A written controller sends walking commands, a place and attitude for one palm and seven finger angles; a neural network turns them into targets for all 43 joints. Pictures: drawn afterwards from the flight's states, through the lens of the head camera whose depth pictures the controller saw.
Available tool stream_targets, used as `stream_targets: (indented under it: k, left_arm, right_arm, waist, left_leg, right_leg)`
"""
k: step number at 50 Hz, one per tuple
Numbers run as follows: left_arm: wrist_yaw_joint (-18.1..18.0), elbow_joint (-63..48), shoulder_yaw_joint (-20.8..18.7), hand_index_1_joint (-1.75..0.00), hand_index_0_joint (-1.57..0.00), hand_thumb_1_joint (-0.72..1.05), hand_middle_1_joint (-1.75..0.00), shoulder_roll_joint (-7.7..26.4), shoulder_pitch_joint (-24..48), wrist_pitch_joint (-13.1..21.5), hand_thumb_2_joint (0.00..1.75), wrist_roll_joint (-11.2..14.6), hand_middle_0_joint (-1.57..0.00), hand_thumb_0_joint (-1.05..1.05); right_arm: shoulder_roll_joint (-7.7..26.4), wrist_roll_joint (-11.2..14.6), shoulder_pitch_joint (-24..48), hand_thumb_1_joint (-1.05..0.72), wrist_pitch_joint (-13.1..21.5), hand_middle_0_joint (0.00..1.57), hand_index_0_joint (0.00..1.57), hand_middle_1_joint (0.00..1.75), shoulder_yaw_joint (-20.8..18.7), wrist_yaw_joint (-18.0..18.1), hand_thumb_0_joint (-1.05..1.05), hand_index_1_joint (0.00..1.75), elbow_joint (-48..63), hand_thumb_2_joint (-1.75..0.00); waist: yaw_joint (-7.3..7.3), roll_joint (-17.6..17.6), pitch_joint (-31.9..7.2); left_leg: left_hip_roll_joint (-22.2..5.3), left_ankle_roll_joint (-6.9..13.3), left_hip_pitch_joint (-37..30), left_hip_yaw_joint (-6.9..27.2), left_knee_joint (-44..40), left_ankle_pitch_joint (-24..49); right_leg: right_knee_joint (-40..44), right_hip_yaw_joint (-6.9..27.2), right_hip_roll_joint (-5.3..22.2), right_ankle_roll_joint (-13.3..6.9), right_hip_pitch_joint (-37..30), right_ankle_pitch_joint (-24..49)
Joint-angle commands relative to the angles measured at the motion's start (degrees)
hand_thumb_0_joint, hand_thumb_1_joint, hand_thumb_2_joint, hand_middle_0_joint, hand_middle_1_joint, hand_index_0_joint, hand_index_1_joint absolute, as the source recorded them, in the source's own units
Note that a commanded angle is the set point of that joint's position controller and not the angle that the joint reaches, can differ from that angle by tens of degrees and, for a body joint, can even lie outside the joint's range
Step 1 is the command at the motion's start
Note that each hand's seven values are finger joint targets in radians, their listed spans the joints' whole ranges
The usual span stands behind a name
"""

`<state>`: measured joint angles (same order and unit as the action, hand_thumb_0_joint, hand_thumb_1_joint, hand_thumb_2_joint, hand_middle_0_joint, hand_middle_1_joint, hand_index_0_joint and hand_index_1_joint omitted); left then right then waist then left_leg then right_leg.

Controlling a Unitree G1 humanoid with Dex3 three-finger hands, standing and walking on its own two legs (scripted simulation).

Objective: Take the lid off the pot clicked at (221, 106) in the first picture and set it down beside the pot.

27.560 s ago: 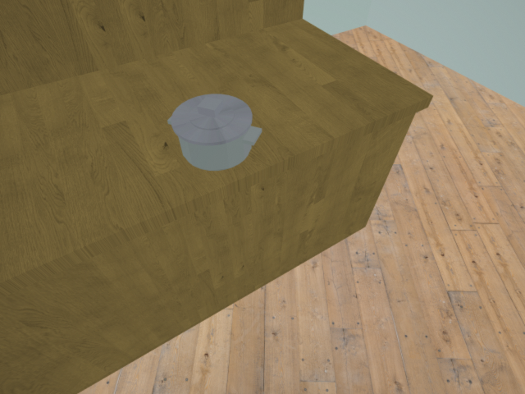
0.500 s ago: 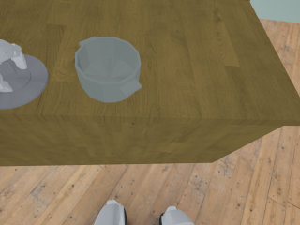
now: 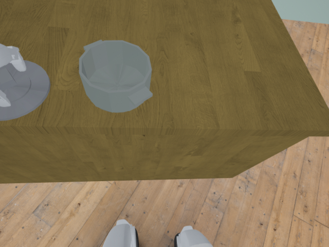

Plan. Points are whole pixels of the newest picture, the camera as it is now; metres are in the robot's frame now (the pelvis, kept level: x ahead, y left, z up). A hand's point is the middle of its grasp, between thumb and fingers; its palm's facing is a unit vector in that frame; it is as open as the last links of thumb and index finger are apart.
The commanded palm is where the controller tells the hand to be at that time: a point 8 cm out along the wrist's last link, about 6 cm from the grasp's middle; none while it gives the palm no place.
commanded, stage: raise the empty hand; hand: left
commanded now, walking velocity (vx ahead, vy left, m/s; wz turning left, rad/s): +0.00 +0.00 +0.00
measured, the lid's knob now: (2, 79) +0.50 +0.36 +0.04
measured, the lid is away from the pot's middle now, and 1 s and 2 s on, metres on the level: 0.26 0.26 0.26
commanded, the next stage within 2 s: draw the hand back to the body in 1.22 s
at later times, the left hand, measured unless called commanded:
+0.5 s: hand out of the picture +0.47 +0.35 +0.12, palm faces -0.42 -0.11 -0.90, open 11.1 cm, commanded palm +0.51 +0.33 +0.18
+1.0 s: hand out of the picture +0.48 +0.35 +0.17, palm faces -0.37 -0.12 -0.92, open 11.1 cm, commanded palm +0.51 +0.34 +0.24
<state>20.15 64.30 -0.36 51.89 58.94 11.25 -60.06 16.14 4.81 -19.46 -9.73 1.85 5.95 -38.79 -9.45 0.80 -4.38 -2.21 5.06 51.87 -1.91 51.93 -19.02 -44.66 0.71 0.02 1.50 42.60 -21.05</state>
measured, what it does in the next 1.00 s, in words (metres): stands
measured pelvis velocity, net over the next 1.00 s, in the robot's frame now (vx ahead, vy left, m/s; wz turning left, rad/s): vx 0.02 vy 0.00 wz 0.02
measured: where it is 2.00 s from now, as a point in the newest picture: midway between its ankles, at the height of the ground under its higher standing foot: outside the picture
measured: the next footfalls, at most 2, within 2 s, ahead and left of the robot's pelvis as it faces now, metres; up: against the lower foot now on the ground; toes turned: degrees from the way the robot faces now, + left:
none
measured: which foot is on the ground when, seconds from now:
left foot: down 0.00-1.00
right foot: down 0.00-1.00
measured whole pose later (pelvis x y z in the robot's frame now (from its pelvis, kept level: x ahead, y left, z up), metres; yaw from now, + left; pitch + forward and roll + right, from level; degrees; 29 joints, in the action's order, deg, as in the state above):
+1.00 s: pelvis +0.02 +0.00 +0.02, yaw +1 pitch +14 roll -5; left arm 26.6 62.8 3.0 52.3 64.7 6.6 -57.4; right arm 16.5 6.1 -19.6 -9.7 1.7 5.4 -39.0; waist -7.7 1.2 -4.7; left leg -1.3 4.7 41.2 -2.2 44.2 -17.3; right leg -36.5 1.2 0.6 1.8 31.9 -18.9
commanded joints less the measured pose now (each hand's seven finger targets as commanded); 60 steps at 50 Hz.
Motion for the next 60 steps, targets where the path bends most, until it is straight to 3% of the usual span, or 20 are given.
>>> stream_targets:
  k: [1, 6, 8, 10, 16, 18, 22, 23, 26, 29, 34, 36, 38, 42, 47, 51, 54, 56, 59, 60]
  left_arm:
    - [-1.78, -11.41, -4.87, -0.89, -0.33, 0.01, -0.89, 18.56, 26.64, -0.16, 0.60, 1.49, -0.33, 0.00]
    - [-1.07, -8.73, -3.38, -0.89, -0.33, 0.01, -0.89, 17.63, 25.74, -0.99, 0.60, 1.79, -0.33, 0.00]
    - [-0.72, -11.24, -4.29, -0.89, -0.33, 0.01, -0.89, 19.46, 27.18, -0.73, 0.60, 1.72, -0.33, 0.00]
    - [-0.15, -11.50, -2.79, -0.89, -0.33, 0.01, -0.89, 17.21, 27.54, -1.02, 0.60, 1.83, -0.33, 0.00]
    - [1.10, -10.74, -3.83, -0.89, -0.33, 0.01, -0.89, 18.53, 26.57, -1.41, 0.60, 2.29, -0.33, 0.00]
    - [1.33, -12.64, -4.16, -0.89, -0.33, 0.01, -0.89, 19.22, 27.79, -0.97, 0.60, 2.27, -0.33, 0.00]
    - [2.36, -13.56, -1.03, -0.89, -0.33, 0.01, -0.89, 14.03, 27.26, -1.07, 0.60, 3.70, -0.33, 0.00]
    - [2.19, -14.52, -1.85, -0.89, -0.33, 0.01, -0.89, 15.94, 29.44, -1.43, 0.60, 3.34, -0.33, 0.00]
    - [2.33, -10.23, -1.48, -0.89, -0.33, 0.01, -0.89, 15.44, 28.50, -2.21, 0.60, 3.64, -0.33, 0.00]
    - [1.93, -14.32, -1.34, -0.89, -0.33, 0.01, -0.89, 15.91, 31.57, -2.19, 0.60, 2.90, -0.33, 0.00]
    - [2.73, -8.87, -0.34, -0.89, -0.33, 0.01, -0.89, 14.94, 29.66, -3.39, 0.60, 3.41, -0.33, 0.00]
    - [2.90, -10.35, 0.00, -0.89, -0.33, 0.01, -0.89, 15.45, 31.81, -3.78, 0.60, 3.16, -0.33, 0.00]
    - [2.98, -15.03, -1.05, -0.89, -0.33, 0.01, -0.89, 16.93, 34.18, -3.41, 0.60, 2.95, -0.33, 0.00]
    - [4.06, -12.10, -1.60, -0.89, -0.33, 0.01, -0.89, 16.19, 31.31, -3.46, 0.60, 4.25, -0.33, 0.00]
    - [4.36, -14.13, -0.47, -0.89, -0.33, 0.01, -0.89, 15.96, 33.14, -4.25, 0.60, 3.67, -0.33, 0.00]
    - [4.89, -10.36, -0.91, -0.89, -0.33, 0.01, -0.89, 16.89, 32.02, -5.41, 0.60, 3.61, -0.33, 0.00]
    - [5.10, -12.87, 2.04, -0.89, -0.33, 0.01, -0.89, 13.57, 35.37, -5.97, 0.60, 3.56, -0.33, 0.00]
    - [5.06, -13.92, -1.11, -0.89, -0.33, 0.01, -0.89, 17.27, 35.06, -5.99, 0.60, 3.57, -0.33, 0.00]
    - [5.73, -8.80, 2.84, -0.89, -0.33, 0.01, -0.89, 12.28, 33.11, -6.82, 0.60, 4.07, -0.33, 0.00]
    - [5.61, -9.64, 2.05, -0.89, -0.33, 0.01, -0.89, 13.47, 33.18, -6.88, 0.60, 3.98, -0.33, 0.00]
  right_arm:
    - [12.49, -0.17, -8.25, -0.90, 0.39, 0.20, 0.20, 0.30, -4.20, 1.22, 0.00, 0.30, 1.98, -0.90]
    - [12.52, 0.26, -7.74, -0.90, 0.63, 0.20, 0.20, 0.30, -3.72, 1.30, 0.00, 0.30, 1.89, -0.90]
    - [12.49, 0.17, -7.78, -0.90, 0.53, 0.20, 0.20, 0.30, -3.72, 1.46, 0.00, 0.30, 1.94, -0.90]
    - [12.25, 0.18, -7.75, -0.90, 0.60, 0.20, 0.20, 0.30, -3.97, 1.22, 0.00, 0.30, 1.85, -0.90]
    - [12.28, 0.42, -7.52, -0.90, 0.31, 0.20, 0.20, 0.30, -3.88, 0.97, 0.00, 0.30, 2.17, -0.90]
    - [12.26, 0.28, -7.24, -0.90, 0.07, 0.20, 0.20, 0.30, -3.85, 0.99, 0.00, 0.30, 2.26, -0.90]
    - [11.83, 0.64, -6.56, -0.90, 0.21, 0.20, 0.20, 0.30, -3.94, 0.78, 0.00, 0.30, 2.80, -0.90]
    - [12.14, 0.34, -6.76, -0.90, -0.04, 0.20, 0.20, 0.30, -4.20, 0.65, 0.00, 0.30, 2.39, -0.90]
    - [12.29, 0.86, -6.60, -0.90, 0.24, 0.20, 0.20, 0.30, -3.92, 0.69, 0.00, 0.30, 2.53, -0.90]
    - [11.85, 0.57, -6.45, -0.90, 0.47, 0.20, 0.20, 0.30, -3.90, 0.82, 0.00, 0.30, 2.62, -0.90]
    - [12.11, 1.07, -5.97, -0.90, 0.55, 0.20, 0.20, 0.30, -3.55, 0.74, 0.00, 0.30, 2.83, -0.90]
    - [12.34, 0.99, -6.10, -0.90, 0.82, 0.20, 0.20, 0.30, -3.67, 0.56, 0.00, 0.30, 2.62, -0.90]
    - [11.98, 0.68, -6.10, -0.90, 0.86, 0.20, 0.20, 0.30, -3.81, 0.71, 0.00, 0.30, 2.98, -0.90]
    - [11.93, 1.10, -5.77, -0.90, 1.14, 0.20, 0.20, 0.30, -3.66, 0.80, 0.00, 0.30, 3.05, -0.90]
    - [11.81, 1.13, -5.13, -0.90, 1.00, 0.20, 0.20, 0.30, -3.71, 0.45, 0.00, 0.30, 3.36, -0.90]
    - [12.15, 1.19, -5.57, -0.90, 0.59, 0.20, 0.20, 0.30, -3.81, 0.14, 0.00, 0.30, 3.03, -0.90]
    - [11.78, 1.19, -5.28, -0.90, 0.67, 0.20, 0.20, 0.30, -3.98, 0.05, 0.00, 0.30, 2.91, -0.90]
    - [12.01, 0.97, -5.82, -0.90, 0.97, 0.20, 0.20, 0.30, -4.13, -0.02, 0.00, 0.30, 2.87, -0.90]
    - [11.91, 1.35, -5.12, -0.90, 0.88, 0.20, 0.20, 0.30, -3.82, -0.14, 0.00, 0.30, 2.30, -0.90]
    - [12.15, 1.37, -5.29, -0.90, 0.77, 0.20, 0.20, 0.30, -3.90, -0.28, 0.00, 0.30, 2.30, -0.90]
  waist:
    - [0.27, 12.95, -27.48]
    - [0.11, 11.20, -23.58]
    - [0.71, 12.91, -26.98]
    - [0.65, 14.48, -26.01]
    - [1.04, 11.50, -25.24]
    - [1.49, 13.96, -26.75]
    - [1.39, 12.43, -24.90]
    - [1.29, 14.14, -26.05]
    - [0.73, 8.98, -21.61]
    - [1.44, 13.32, -26.01]
    - [1.15, 8.66, -21.27]
    - [1.30, 8.98, -21.58]
    - [1.94, 12.99, -26.87]
    - [2.13, 8.99, -24.08]
    - [2.60, 11.71, -24.18]
    - [2.01, 8.65, -21.74]
    - [1.64, 12.28, -22.28]
    - [2.19, 10.63, -24.15]
    - [1.28, 7.96, -19.12]
    - [1.60, 7.65, -19.39]
  left_leg:
    - [0.26, -2.46, -41.14, 7.40, -6.54, 17.26]
    - [0.56, -2.09, -38.38, 6.60, -7.62, 13.35]
    - [0.57, -2.23, -40.37, 6.37, -7.32, 16.59]
    - [0.38, -2.54, -41.91, 6.70, -7.51, 17.90]
    - [0.76, -2.15, -40.56, 6.02, -7.89, 18.47]
    - [0.43, -2.69, -42.83, 6.31, -7.90, 21.78]
    - [0.42, -2.44, -43.97, 6.32, -8.76, 22.14]
    - [0.34, -2.67, -44.79, 6.52, -8.95, 21.13]
    - [0.72, -1.97, -40.99, 6.50, -10.36, 13.60]
    - [0.77, -2.46, -44.69, 6.75, -10.40, 18.33]
    - [1.23, -2.01, -40.26, 5.69, -11.55, 14.54]
    - [1.05, -1.99, -40.66, 5.88, -12.29, 12.62]
    - [0.92, -2.32, -45.35, 5.93, -11.53, 19.33]
    - [1.02, -1.99, -44.11, 5.46, -12.01, 20.15]
    - [1.32, -2.07, -44.51, 4.69, -12.74, 21.27]
    - [1.69, -1.74, -42.16, 4.29, -13.34, 18.19]
    - [1.22, -2.12, -45.83, 5.25, -13.88, 20.33]
    - [1.23, -1.81, -46.59, 5.26, -13.97, 20.33]
    - [1.58, -1.57, -42.82, 4.14, -14.44, 17.47]
    - [1.49, -1.63, -42.65, 4.31, -14.76, 17.05]
  right_leg:
    - [5.67, -4.78, -5.36, -3.10, 8.77, 5.58]
    - [6.55, -4.88, -5.38, -3.17, 7.96, 4.83]
    - [6.38, -4.57, -5.44, -3.08, 6.53, 5.95]
    - [6.74, -4.90, -5.46, -3.23, 7.69, 5.99]
    - [7.49, -4.94, -5.63, -3.13, 4.88, 7.17]
    - [7.23, -4.89, -5.66, -3.14, 5.23, 7.39]
    - [8.07, -5.23, -5.52, -3.16, 5.27, 7.14]
    - [8.49, -4.77, -5.45, -3.08, 5.30, 6.74]
    - [9.51, -4.79, -5.29, -3.09, 4.31, 5.36]
    - [9.34, -4.71, -5.20, -3.28, 3.24, 6.94]
    - [10.38, -4.68, -5.08, -3.12, 1.28, 6.69]
    - [10.63, -4.67, -5.03, -3.19, 0.86, 6.11]
    - [10.46, -4.35, -5.06, -3.18, -0.19, 8.11]
    - [11.18, -4.91, -5.12, -3.05, -1.56, 9.01]
    - [11.95, -4.74, -5.01, -3.30, -3.03, 9.78]
    - [13.15, -4.65, -5.05, -3.10, -4.25, 9.69]
    - [13.63, -4.77, -5.01, -3.27, -2.41, 8.73]
    - [13.98, -4.70, -5.02, -3.16, -4.26, 9.43]
    - [14.45, -4.89, -4.96, -3.01, -3.83, 9.23]
    - [14.36, -4.85, -4.93, -3.12, -4.25, 9.14]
